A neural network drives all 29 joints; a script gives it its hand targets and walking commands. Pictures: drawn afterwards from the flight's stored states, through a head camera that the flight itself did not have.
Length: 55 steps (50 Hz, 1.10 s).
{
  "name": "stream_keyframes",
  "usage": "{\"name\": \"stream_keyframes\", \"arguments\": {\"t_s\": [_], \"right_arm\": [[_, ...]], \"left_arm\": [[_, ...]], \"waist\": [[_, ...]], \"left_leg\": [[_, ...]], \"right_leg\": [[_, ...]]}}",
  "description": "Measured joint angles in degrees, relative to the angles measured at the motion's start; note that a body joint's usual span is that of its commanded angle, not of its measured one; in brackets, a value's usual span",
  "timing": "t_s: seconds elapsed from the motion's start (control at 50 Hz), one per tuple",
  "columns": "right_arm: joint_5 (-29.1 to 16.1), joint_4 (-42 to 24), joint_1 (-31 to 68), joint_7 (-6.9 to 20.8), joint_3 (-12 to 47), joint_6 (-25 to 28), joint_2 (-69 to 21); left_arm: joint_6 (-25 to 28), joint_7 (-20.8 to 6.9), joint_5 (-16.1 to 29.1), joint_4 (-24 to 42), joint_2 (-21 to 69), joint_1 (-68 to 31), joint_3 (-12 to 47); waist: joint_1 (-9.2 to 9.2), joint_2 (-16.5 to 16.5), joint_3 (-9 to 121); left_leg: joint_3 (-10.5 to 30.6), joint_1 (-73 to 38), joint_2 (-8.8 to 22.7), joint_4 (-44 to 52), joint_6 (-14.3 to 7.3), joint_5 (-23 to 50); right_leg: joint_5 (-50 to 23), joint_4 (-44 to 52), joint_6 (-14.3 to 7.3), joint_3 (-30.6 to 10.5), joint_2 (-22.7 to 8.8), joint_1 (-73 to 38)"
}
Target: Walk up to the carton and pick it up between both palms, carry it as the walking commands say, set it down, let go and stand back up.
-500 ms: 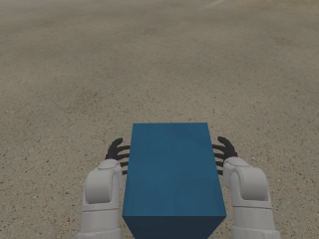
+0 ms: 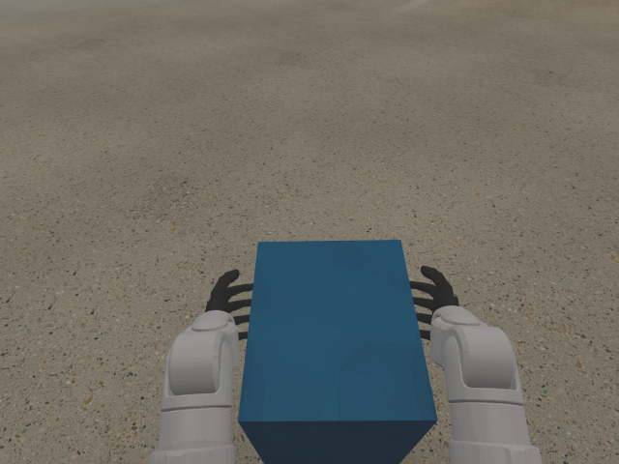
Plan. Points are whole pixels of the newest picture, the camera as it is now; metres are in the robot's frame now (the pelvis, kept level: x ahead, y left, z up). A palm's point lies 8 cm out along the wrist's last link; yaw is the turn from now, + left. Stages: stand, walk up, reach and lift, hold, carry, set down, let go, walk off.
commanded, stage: carry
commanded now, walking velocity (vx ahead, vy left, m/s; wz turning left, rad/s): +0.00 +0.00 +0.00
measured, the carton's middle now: (330, 357) +0.29 +0.00 -0.01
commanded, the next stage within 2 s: none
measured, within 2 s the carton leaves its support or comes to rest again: neither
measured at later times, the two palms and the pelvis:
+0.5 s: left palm (219, 323) +0.29 +0.15 +0.07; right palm (440, 320) +0.29 -0.13 +0.08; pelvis +0.01 +0.00 +0.00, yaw +0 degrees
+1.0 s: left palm (216, 323) +0.29 +0.15 +0.07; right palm (434, 320) +0.30 -0.13 +0.07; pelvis +0.01 +0.01 +0.00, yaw +0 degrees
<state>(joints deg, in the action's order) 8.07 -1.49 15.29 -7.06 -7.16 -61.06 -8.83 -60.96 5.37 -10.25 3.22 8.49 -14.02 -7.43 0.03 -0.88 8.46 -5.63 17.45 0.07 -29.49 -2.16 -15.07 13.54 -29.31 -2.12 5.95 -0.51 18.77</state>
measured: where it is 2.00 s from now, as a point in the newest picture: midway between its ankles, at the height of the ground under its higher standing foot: outside the picture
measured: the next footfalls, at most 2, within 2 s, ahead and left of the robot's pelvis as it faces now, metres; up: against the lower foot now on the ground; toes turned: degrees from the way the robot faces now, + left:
right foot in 1.96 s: +0.05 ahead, -0.19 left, +0.00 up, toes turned +4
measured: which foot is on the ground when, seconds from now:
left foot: down 0.00-1.00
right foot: down 0.00-1.00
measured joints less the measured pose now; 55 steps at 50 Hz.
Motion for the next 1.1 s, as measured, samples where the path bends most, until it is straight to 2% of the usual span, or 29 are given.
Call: {"name": "stream_keyframes", "arguments": {"t_s": [0.44,0.68,1.1], "right_arm": [[0.5,2.6,-0.5,0.4,0.0,3.8,0.1],[-0.3,1.9,-1.1,-0.1,0.3,4.0,0.3],[0.3,4.0,-1.6,0.5,0.5,6.4,0.4]], "left_arm": [[3.2,-0.5,-0.4,-2.2,0.0,0.1,-0.2],[3.8,-0.3,0.3,-1.5,-0.2,0.9,0.1],[6.4,-0.9,-0.4,-3.5,-0.3,1.5,0.2]], "waist": [[0.07,-0.2,-0.3],[-0.08,-0.1,-0.5],[-0.14,-0.3,-0.2]], "left_leg": [[0.0,-0.3,-0.1,-0.6,-0.1,-0.8],[0.2,-0.2,-0.2,-0.6,-0.2,-0.9],[-0.1,-0.7,-0.5,-1.0,-0.7,-1.4]], "right_leg": [[0.8,-0.7,0.2,0.0,-0.2,-0.2],[0.9,-0.5,0.3,0.2,-0.2,-0.4],[1.2,-0.8,0.9,-0.1,-0.6,-0.8]]}}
